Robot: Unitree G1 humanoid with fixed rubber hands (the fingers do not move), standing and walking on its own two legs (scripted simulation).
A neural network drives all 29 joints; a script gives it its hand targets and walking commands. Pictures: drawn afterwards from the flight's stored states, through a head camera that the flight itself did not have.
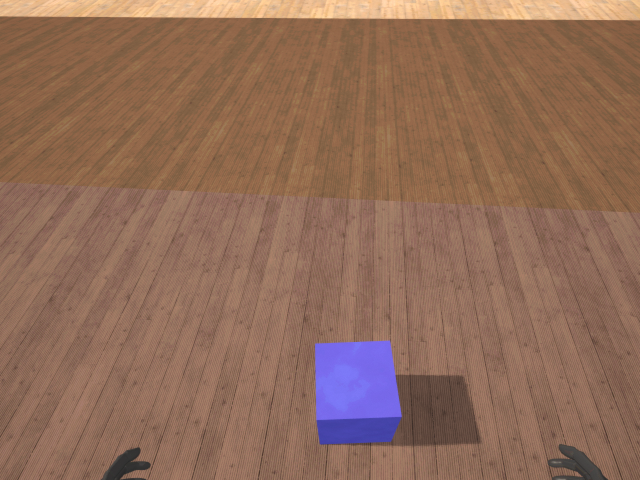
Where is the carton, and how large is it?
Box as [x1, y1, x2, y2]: [315, 341, 401, 443]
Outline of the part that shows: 389,341 315,344 316,420 320,443 371,442 391,440 401,415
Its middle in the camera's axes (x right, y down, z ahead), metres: +0.09 +0.45 +1.10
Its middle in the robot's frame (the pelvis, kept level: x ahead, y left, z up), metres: +0.42 -0.04 -0.66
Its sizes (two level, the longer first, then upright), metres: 0.210 0.200 0.250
